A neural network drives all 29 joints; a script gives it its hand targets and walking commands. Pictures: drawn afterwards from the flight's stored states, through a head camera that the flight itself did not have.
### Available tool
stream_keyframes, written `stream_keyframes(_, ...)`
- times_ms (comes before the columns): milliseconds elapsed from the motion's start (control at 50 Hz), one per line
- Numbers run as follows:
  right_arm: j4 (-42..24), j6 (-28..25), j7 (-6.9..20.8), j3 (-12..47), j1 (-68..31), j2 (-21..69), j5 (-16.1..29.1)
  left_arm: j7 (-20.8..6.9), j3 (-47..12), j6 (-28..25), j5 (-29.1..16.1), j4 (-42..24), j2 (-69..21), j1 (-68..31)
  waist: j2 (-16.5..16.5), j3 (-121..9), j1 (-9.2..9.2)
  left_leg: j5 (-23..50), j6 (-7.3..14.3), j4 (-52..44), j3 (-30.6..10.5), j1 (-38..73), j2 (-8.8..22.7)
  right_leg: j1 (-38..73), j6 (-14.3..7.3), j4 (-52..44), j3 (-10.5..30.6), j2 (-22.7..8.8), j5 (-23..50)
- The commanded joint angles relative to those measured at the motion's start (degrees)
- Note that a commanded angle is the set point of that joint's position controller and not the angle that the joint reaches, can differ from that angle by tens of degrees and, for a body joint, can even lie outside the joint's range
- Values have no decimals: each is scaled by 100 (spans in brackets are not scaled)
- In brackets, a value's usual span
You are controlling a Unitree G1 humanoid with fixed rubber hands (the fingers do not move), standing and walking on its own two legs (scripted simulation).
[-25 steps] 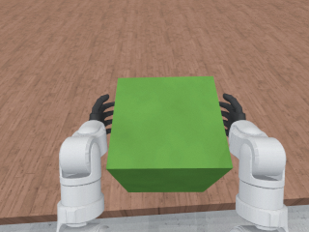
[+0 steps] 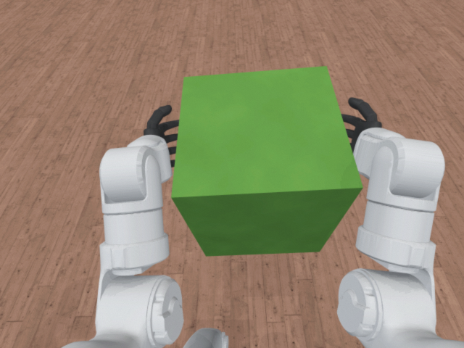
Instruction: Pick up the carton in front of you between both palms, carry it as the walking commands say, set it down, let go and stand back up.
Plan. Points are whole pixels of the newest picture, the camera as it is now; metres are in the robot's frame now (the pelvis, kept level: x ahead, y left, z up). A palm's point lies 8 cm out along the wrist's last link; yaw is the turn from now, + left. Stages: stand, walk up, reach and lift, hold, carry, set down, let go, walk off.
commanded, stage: carry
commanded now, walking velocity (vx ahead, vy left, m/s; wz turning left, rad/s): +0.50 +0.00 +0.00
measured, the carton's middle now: (258, 173) +0.39 +0.02 +0.11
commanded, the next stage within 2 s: none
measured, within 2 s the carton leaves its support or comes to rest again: neither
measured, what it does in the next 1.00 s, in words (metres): climbs: right foot 0.12 m higher, then left foot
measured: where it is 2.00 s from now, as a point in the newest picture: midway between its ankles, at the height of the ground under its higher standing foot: (225, 63)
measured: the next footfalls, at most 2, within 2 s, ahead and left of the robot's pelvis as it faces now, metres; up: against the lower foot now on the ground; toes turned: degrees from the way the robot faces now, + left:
right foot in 0.30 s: +0.52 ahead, +0.07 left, +0.12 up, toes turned +7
left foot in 0.56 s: +0.70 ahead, +0.26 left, +0.12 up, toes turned +16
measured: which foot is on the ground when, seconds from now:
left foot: down 0.00-0.34, up 0.36-0.54, down 0.56-0.80, up 0.82-1.00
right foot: down 0.00-0.08, up 0.10-0.28, down 0.30-0.52, up 0.54-0.82, down 0.84-1.00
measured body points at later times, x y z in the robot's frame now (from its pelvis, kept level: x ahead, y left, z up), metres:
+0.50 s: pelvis +0.57 +0.10 +0.08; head +0.70 +0.25 +0.48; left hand +0.83 +0.40 +0.06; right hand +0.97 +0.14 +0.10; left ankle +0.50 +0.23 -0.47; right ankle +0.48 +0.06 -0.59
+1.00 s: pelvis +1.19 +0.24 +0.14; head +1.21 +0.26 +0.59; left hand +1.46 +0.44 +0.21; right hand +1.53 +0.15 +0.23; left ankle +1.10 +0.35 -0.49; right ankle +1.22 +0.24 -0.59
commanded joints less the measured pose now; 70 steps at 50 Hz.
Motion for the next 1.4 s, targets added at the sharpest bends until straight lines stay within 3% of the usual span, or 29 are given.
stream_keyframes(0, 693, -172, 1094, 3466, -2954, 5390, 1517, -1509, -4224, -29, -2975, -713, -5705, -4362, -178, -2138, -83, -1558, 195, -5041, -133, -500, -363, 3100, -290, 3003, 426, -645, 10555)
stream_keyframes(20, 635, -257, 1076, 3232, -2967, 5211, 1466, -1548, -4365, -74, -3237, -629, -5798, -4328, -532, -2836, -1558, 2381, -161, -7700, -276, 3736, -154, 555, 223, 5257, 122, -580, 10701)
stream_keyframes(40, 572, -384, 1032, 3253, -3264, 5287, 1487, -1589, -4565, -141, -3356, -921, -6127, -4597, 1178, -2186, -1874, 6426, -500, -7541, -465, 7275, 459, -3208, 467, 7162, -111, 320, 1749)
stream_keyframes(60, 823, -489, 984, 3344, -2419, 5348, 1439, -1558, -4481, -203, -3453, -1073, -6027, -4688, 3243, -1226, -2173, 12564, -259, -5850, -1296, 9735, 699, -7276, 221, 10013, 110, 1389, -2562)
stream_keyframes(80, 754, -533, 958, 3582, -2120, 5580, 1444, -1536, -4304, -234, -3352, -943, -6018, -4234, 2805, -720, -2566, 16274, 427, -5054, -2275, 10903, 1407, -9480, -120, 11227, 113, 1901, -4636)
stream_keyframes(100, 334, -564, 1003, 3763, -1937, 5570, 1774, -1454, -4038, -259, -3090, -809, -5839, -3534, 2004, -1196, -2658, 15903, 809, -4912, -2689, 11738, 1654, -10827, -261, 12390, 348, 1919, -5191)
stream_keyframes(140, -1335, -753, 1050, 4258, -3491, 5895, 2560, -1082, -3589, -315, -2484, -1062, -5414, -3221, -377, -1421, -2163, 12738, -120, -5428, -1640, 10088, 1021, -9994, -549, 10716, -438, 1544, -3495)
stream_keyframes(180, -2570, -830, 1049, 4705, -4005, 5551, 3041, -652, -3227, -443, -1555, -1382, -4449, -2620, 220, -1711, -1078, 13215, -20, -6493, -706, 7161, 652, -6324, -564, 7494, -1619, 1141, -3150)
stream_keyframes(220, -2666, -905, 1164, 4978, -3603, 5622, 3188, -612, -3575, -636, -1086, -1976, -4317, -2921, 900, -2905, 492, 14678, -671, -4943, -152, 2627, -41, 1167, -514, 3462, -1830, 1541, 1997)
stream_keyframes(240, -3050, -1011, 1225, 5084, -4248, 5635, 3452, -599, -3629, -768, -1189, -2194, -4250, -3107, -674, -3607, 1976, 9438, -983, 268, -796, 316, -991, 4297, -1121, 2087, -590, 941, 4933)
stream_keyframes(260, -3294, -988, 1292, 5094, -4733, 5513, 3475, -517, -3872, -907, -1365, -2492, -4310, -3123, -2299, -4362, 2154, -13, -1413, 5465, -1908, 9, -2211, 4615, -2478, 1873, 2868, -680, 6698)
stream_keyframes(280, -2532, -849, 1258, 4817, -3528, 5001, 3321, -397, -4051, -853, -1376, -2103, -3988, -2029, -1573, -5665, 1272, -598, -935, 6340, -2749, 412, -2163, 4683, -2645, 1471, 5016, -1088, 7929)
stream_keyframes(340, -2476, -1006, 1238, 3927, -1832, 4318, 2457, -657, -5104, -895, -2162, -2760, -5060, -1517, 362, -4686, 656, -61, -213, 3327, -1979, -164, -675, 3504, -1689, 923, 5061, -1156, 5065)
stream_keyframes(420, -693, -1409, 1296, 3076, -252, 4492, 1182, -1239, -6086, -1002, -3457, -2528, -6040, -3085, 1593, -2441, 340, -2003, -398, -406, -1331, 579, -68, 449, -1468, 1387, 3788, -739, 6634)
stream_keyframes(460, 69, -1736, 1275, 2724, 569, 4479, 470, -1478, -6139, -1142, -3627, -1728, -6361, -3404, 2358, -2190, -411, 1653, -462, -4908, -216, 4848, 58, -2433, -567, 2059, 1759, 412, 4626)
stream_keyframes(480, 718, -1859, 1256, 2599, 983, 4437, 17, -1640, -5894, -1269, -3492, -959, -6367, -3115, 2681, -2020, -1147, 5185, -112, -6387, -627, 7688, 797, -4836, 47, 3878, 1217, 902, 443)
stream_keyframes(520, 837, -2244, 1261, 2715, 558, 4579, -259, -1942, -5572, -1527, -3253, 407, -6317, -2300, 380, -1855, -1175, 8250, -54, -6511, -1403, 8374, 1356, -4940, 134, 5862, 923, 812, -696)
stream_keyframes(560, 46, -2376, 1242, 3687, -234, 4857, 265, -2094, -5226, -1630, -3077, 1323, -6632, -869, 231, -2200, -1063, 10405, 335, -5657, -2056, 10158, 2417, -7374, 92, 7805, 964, 613, -1281)
stream_keyframes(640, -798, -2156, 1105, 5027, -832, 5896, 1297, -1865, -4392, -1717, -2729, 587, -6648, -447, -849, -1455, -1091, 8223, -463, -6258, -643, 8023, 804, -6073, 176, 4219, -520, 570, -1218)
stream_keyframes(740, -1393, -1762, 1654, 5735, -654, 6426, 2505, -1426, -4310, -1545, -1544, -925, -5761, 452, 867, -2106, -144, 6783, -809, -4944, 690, 3632, 443, 1797, 124, -853, -879, 595, 6251)
stream_keyframes(780, -1407, -1517, 1874, 5738, -684, 6278, 2822, -1305, -4116, -1408, -1175, -1349, -5307, 289, -755, -1899, 172, 899, -720, -2398, 482, 2285, -521, 2774, -458, -941, 34, -381, 6863)
stream_keyframes(820, -817, -1191, 1856, 5459, 22, 5547, 2759, -1198, -3868, -1100, -732, -882, -4729, 1266, -1295, -2676, 63, -137, -504, -603, -386, 1181, -516, 3910, -1212, 100, 2229, -1871, 9397)
stream_keyframes(880, -1092, -945, 1725, 5194, 654, 5408, 2338, -1409, -4450, -732, -1067, -1310, -4879, 1072, 76, -2231, -534, 342, -437, -1062, -635, 592, 390, 2343, -1273, -914, 2648, -2276, 4496)
stream_keyframes(920, -1536, -838, 1690, 5111, 767, 5756, 2093, -1632, -4747, -572, -1702, -2080, -5370, 704, 546, -1697, -559, 770, -635, -2307, -385, 1114, 429, 1205, -733, -1224, 2055, -1521, 4189)
stream_keyframes(1200, -2201, -775, 1340, 5496, 1592, 5903, 1725, -2098, -4695, -282, -2256, -2347, -5013, 1796, -1072, -1513, -511, 4037, -405, -6766, 1621, 3672, -939, 1035, 249, 885, -209, -511, 9092)
stream_keyframes(1220, -2194, -794, 1397, 5533, 1560, 5938, 1776, -2101, -4723, -318, -2232, -2379, -5045, 1635, -795, -1800, -748, 4531, -246, -7066, 1276, 4992, -508, 228, 409, 2098, -333, -473, 8078)
stream_keyframes(1260, -1938, -860, 1481, 5571, 1814, 6005, 1839, -2110, -4833, -338, -2263, -2449, -5230, 1339, 1002, -2492, -916, 8361, 1535, -6121, -2386, 8199, 2543, -3783, 630, 5828, 166, 714, -260)
stream_keyframes(1300, -2014, -900, 1463, 5563, 1760, 6196, 1887, -2070, -4900, -411, -2246, -2427, -5308, 1488, 0, -2356, -835, 5779, 1449, -6627, -2513, 7254, 2364, -4272, 100, 6288, 1110, -19, 66)
stream_keyframes(1380, -2267, -1007, 1610, 5808, 1480, 6316, 2243, -1929, -5007, -613, -2028, -2511, -5563, 1540, 136, -1529, -632, 2889, 551, -7840, -934, 4833, 1764, -2997, 43, 3264, 437, -499, 1131)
